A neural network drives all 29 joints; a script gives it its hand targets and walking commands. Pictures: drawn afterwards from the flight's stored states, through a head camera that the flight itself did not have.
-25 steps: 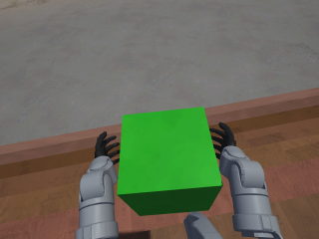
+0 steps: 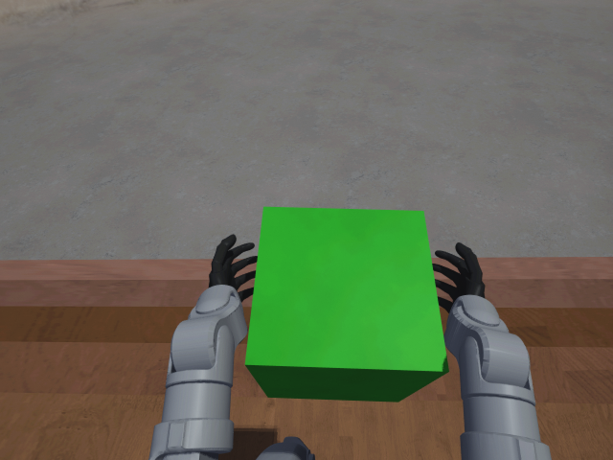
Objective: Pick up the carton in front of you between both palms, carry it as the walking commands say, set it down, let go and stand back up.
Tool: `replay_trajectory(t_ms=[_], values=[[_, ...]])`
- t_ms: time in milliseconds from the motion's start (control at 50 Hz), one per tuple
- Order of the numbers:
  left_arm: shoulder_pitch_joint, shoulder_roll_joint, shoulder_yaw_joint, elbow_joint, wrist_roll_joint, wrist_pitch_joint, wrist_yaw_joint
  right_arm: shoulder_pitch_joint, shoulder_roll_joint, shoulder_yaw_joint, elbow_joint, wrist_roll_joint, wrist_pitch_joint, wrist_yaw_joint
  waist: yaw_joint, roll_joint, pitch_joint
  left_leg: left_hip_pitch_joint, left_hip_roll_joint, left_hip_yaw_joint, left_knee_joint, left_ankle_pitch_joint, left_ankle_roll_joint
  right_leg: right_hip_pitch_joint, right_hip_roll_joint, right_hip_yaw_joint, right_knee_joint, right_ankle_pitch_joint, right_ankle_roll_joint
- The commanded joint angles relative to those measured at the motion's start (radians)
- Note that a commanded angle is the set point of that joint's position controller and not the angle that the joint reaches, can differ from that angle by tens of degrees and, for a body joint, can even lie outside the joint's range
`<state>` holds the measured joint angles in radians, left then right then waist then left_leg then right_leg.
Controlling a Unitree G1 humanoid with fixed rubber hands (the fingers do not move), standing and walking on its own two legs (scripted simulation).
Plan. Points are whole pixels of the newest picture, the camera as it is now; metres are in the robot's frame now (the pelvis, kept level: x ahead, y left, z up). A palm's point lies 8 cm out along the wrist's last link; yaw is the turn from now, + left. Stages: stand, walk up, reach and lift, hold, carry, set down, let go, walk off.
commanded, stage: carry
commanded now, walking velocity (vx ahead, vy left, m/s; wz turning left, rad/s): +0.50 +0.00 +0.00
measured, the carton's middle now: (337, 314) +0.33 +0.02 -0.01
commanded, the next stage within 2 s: none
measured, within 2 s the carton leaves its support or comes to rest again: neither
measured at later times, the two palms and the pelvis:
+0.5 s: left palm (278, 208) +0.69 +0.17 -0.15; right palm (406, 197) +0.74 -0.14 -0.15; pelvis +0.40 -0.02 -0.23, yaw +1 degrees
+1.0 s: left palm (306, 175) +1.10 +0.15 -0.38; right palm (394, 177) +1.08 -0.16 -0.37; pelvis +0.78 +0.00 -0.41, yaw +2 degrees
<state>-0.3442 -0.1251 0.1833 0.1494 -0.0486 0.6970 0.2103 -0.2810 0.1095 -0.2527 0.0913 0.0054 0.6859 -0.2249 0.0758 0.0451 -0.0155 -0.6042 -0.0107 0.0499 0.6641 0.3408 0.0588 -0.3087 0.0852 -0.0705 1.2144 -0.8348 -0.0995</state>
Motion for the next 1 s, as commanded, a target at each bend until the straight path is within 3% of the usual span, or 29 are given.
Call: replay_trajectory(t_ms=[0, 20, 40, 60, 120, 140, 200, 260, 300, 320, 360, 380, 400, 420, 480, 520, 560, 600, 660, 680, 720, 740, 760, 780, 800, 860, 920, 940, 980], values=[[-0.395, -0.662, -0.513, -0.089, -0.088, -0.016, 0.009, -0.509, 0.601, 0.548, -0.118, 0.089, -0.009, -0.012, -0.26, -0.067, -0.421, 0.692, -0.065, 0.145, -0.08, -0.008, 0.058, -0.149, -0.143, 0.004, 0.231, 1.113, 0.027], [-0.429, -0.645, -0.486, -0.095, -0.069, -0.01, 0.022, -0.465, 0.574, 0.535, -0.083, 0.079, 0.006, -0.01, -0.324, 0.101, -0.302, 0.715, 0.031, 0.009, -0.212, -0.02, 0.131, -0.316, -0.019, -0.018, 0.652, 0.619, 0.058], [-0.423, -0.602, -0.448, -0.088, -0.035, 0.008, 0.031, -0.45, 0.578, 0.547, -0.048, 0.094, 0.02, -0.015, -0.254, 0.172, -0.307, 0.885, 0.158, -0.243, 0.037, 0.344, 0.169, -0.6, 0.057, 0.058, 0.734, 0.13, 0.07], [-0.364, -0.574, -0.402, -0.056, -0.01, 0.018, 0.042, -0.467, 0.58, 0.575, -0.031, 0.12, 0.03, -0.024, -0.169, 0.082, -0.333, 0.894, 0.253, -0.479, 0.016, 0.275, 0.228, -0.683, 0.004, 0.15, 0.567, 0.226, 0.064], [-0.374, -0.54, -0.316, -0.034, 0.015, 0.018, 0.046, -0.584, 0.678, 0.644, -0.071, 0.205, 0.039, -0.015, -0.157, 0.004, -0.402, 0.783, 0.352, -0.751, 0.076, -0.042, 0.31, -0.769, -0.11, 0.246, 0.35, 0.298, 0.07], [-0.397, -0.569, -0.314, -0.023, 0.011, 0.013, 0.041, -0.623, 0.715, 0.668, -0.083, 0.219, 0.042, -0.003, -0.132, -0.129, -0.353, 0.597, 0.316, -0.657, 0.033, -0.089, 0.292, -0.653, -0.124, 0.221, 0.139, 0.406, 0.087], [-0.487, -0.653, -0.347, -0.036, -0.015, -0.007, 0.011, -0.697, 0.789, 0.68, -0.084, 0.237, 0.029, 0.03, -0.116, -0.001, -0.32, 0.377, 0.231, -0.469, 0.059, -0.134, 0.214, -0.455, -0.098, 0.085, 0.047, 0.692, 0.07], [-0.519, -0.701, -0.416, -0.058, -0.036, -0.035, 0.001, -0.623, 0.79, 0.642, -0.038, 0.198, 0.006, 0.033, -0.167, -0.046, -0.292, 0.318, 0.046, -0.234, 0.235, -0.539, 0.135, -0.34, -0.068, 0.022, -0.424, 1.198, 0.059], [-0.532, -0.682, -0.455, -0.114, -0.05, -0.044, 0.002, -0.574, 0.764, 0.622, -0.016, 0.178, -0.014, 0.024, -0.162, 0.066, -0.271, 0.153, 0.007, -0.116, 0.258, -0.558, 0.121, -0.02, -0.014, -0.061, -0.584, 1.243, 0.069], [-0.502, -0.66, -0.45, -0.117, -0.049, -0.04, 0.006, -0.547, 0.75, 0.599, -0.01, 0.161, -0.017, 0.02, -0.072, 0.152, -0.363, 0.119, 0.05, -0.066, 0.378, -0.424, 0.09, 0.175, -0.008, -0.108, -0.403, 1.328, 0.038], [-0.496, -0.629, -0.478, -0.133, -0.06, -0.034, 0.015, -0.484, 0.704, 0.562, -0.007, 0.107, -0.018, 0.005, 0.105, 0.006, -0.414, 0.093, 0.086, 0.007, 0.688, -0.114, 0.019, 0.4, -0.01, -0.127, -0.54, 1.158, 0.02], [-0.462, -0.611, -0.483, -0.132, -0.057, -0.022, 0.014, -0.491, 0.675, 0.537, -0.011, 0.078, -0.016, -0.007, 0.184, -0.128, -0.321, -0.025, -0.001, 0.039, 1.107, -0.39, -0.018, 0.437, -0.076, -0.039, -0.697, 1.13, -0.062], [-0.412, -0.596, -0.487, -0.099, -0.062, -0.004, 0.013, -0.493, 0.634, 0.502, -0.001, 0.059, -0.005, -0.021, 0.211, -0.152, -0.24, -0.137, -0.125, 0.071, 1.296, -1.028, -0.015, 0.421, -0.158, 0.07, -0.669, 1.205, -0.087], [-0.423, -0.584, -0.505, -0.061, -0.078, 0.004, 0.03, -0.434, 0.584, 0.449, 0.032, 0.032, 0.012, -0.029, 0.018, -0.242, -0.256, -0.318, -0.092, -0.084, 1.146, -0.98, -0.027, 0.529, -0.272, 0.462, -0.538, 1.571, -0.15], [-0.488, -0.668, -0.58, -0.085, -0.155, 0.029, 0.03, -0.427, 0.529, 0.353, 0.025, 0.007, 0.02, -0.044, 0.021, -0.009, -0.36, -0.429, 0.038, -0.214, 0.857, -0.881, -0.016, 0.413, -0.417, 0.759, -0.494, 1.037, -0.278], [-0.594, -0.757, -0.623, -0.119, -0.202, 0.033, -0.004, -0.485, 0.587, 0.343, 0.03, 0.003, 0.01, -0.028, 0.002, 0.026, -0.308, -0.275, 0.048, -0.156, 0.589, -0.734, -0.038, 0.176, -0.397, 0.684, -0.539, 1.059, -0.275], [-0.643, -0.814, -0.63, -0.103, -0.23, 0.021, -0.035, -0.576, 0.655, 0.377, 0.002, 0.029, -0.001, -0.003, -0.003, -0.079, -0.323, -0.215, 0.036, -0.074, 0.62, -0.529, -0.009, 0.13, -0.322, 0.554, -0.47, 1.068, -0.177], [-0.629, -0.838, -0.623, -0.084, -0.22, 0.005, -0.044, -0.63, 0.716, 0.446, -0.016, 0.059, -0.023, 0.011, 0.023, -0.01, -0.284, -0.119, -0.006, -0.012, 0.248, -0.099, -0.003, 0.032, -0.15, 0.32, -0.352, 0.74, -0.095], [-0.53, -0.804, -0.577, -0.057, -0.169, -0.024, -0.03, -0.633, 0.711, 0.527, -0.075, 0.096, -0.042, 0.014, 0.025, -0.154, -0.294, 0.283, -0.073, 0.065, -0.032, 0.073, -0.01, -0.136, -0.09, 0.148, -0.286, 0.644, -0.069], [-0.495, -0.772, -0.551, -0.044, -0.143, -0.031, -0.023, -0.637, 0.705, 0.544, -0.094, 0.113, -0.043, 0.015, -0.04, -0.236, -0.379, 0.449, -0.077, 0.113, 0.131, 0.154, 0.013, -0.145, -0.125, 0.088, -0.148, 0.746, -0.045], [-0.401, -0.71, -0.512, -0.042, -0.091, -0.032, -0.001, -0.574, 0.652, 0.577, -0.112, 0.12, -0.038, 0.004, -0.235, -0.082, -0.438, 0.677, -0.086, 0.157, -0.044, -0.002, 0.043, -0.155, -0.137, 0.002, 0.154, 1.095, 0.021], [-0.411, -0.688, -0.483, -0.044, -0.061, -0.03, 0.016, -0.525, 0.626, 0.572, -0.089, 0.116, -0.025, 0.005, -0.311, 0.048, -0.339, 0.724, -0.01, 0.071, -0.188, 0.011, 0.111, -0.286, -0.044, -0.027, 0.552, 0.81, 0.054], [-0.386, -0.636, -0.432, -0.03, -0.011, -0.017, 0.029, -0.494, 0.624, 0.587, -0.052, 0.124, -0.012, 0.001, -0.314, 0.158, -0.298, 0.86, 0.104, -0.139, 0.005, 0.272, 0.159, -0.562, 0.07, -0.012, 0.74, 0.124, 0.069], [-0.318, -0.593, -0.379, 0.008, 0.023, -0.005, 0.041, -0.475, 0.612, 0.6, -0.013, 0.139, -0.004, -0.013, -0.186, 0.126, -0.342, 0.909, 0.224, -0.482, 0.033, 0.38, 0.233, -0.664, 0.03, 0.122, 0.57, 0.195, 0.068], [-0.282, -0.559, -0.339, 0.003, 0.037, -0.012, 0.05, -0.503, 0.647, 0.627, -0.033, 0.17, 0.0, -0.018, -0.173, -0.009, -0.386, 0.923, 0.272, -0.585, 0.051, 0.138, 0.265, -0.752, -0.029, 0.206, 0.433, 0.315, 0.046], [-0.37, -0.564, -0.283, 0.014, 0.047, -0.03, 0.043, -0.59, 0.732, 0.686, -0.026, 0.217, 0.012, -0.001, -0.147, -0.134, -0.372, 0.625, 0.329, -0.694, 0.034, -0.079, 0.309, -0.651, -0.123, 0.237, 0.08, 0.361, 0.073], [-0.484, -0.646, -0.32, -0.012, 0.005, -0.049, 0.013, -0.687, 0.824, 0.704, -0.036, 0.255, -0.001, 0.035, -0.124, -0.011, -0.34, 0.436, 0.246, -0.519, 0.08, -0.106, 0.224, -0.498, -0.103, 0.098, 0.054, 0.659, 0.064], [-0.505, -0.668, -0.363, -0.024, -0.007, -0.062, 0.006, -0.688, 0.834, 0.688, -0.04, 0.247, -0.01, 0.039, -0.154, -0.109, -0.311, 0.441, 0.126, -0.397, 0.211, -0.367, 0.175, -0.533, -0.117, 0.119, -0.19, 0.945, 0.049], [-0.531, -0.71, -0.413, -0.046, -0.037, -0.077, -0.003, -0.627, 0.813, 0.659, -0.009, 0.215, -0.025, 0.036, -0.163, -0.048, -0.277, 0.249, 0.041, -0.22, 0.193, -0.6, 0.131, -0.243, -0.055, 0.01, -0.471, 1.199, 0.059]])
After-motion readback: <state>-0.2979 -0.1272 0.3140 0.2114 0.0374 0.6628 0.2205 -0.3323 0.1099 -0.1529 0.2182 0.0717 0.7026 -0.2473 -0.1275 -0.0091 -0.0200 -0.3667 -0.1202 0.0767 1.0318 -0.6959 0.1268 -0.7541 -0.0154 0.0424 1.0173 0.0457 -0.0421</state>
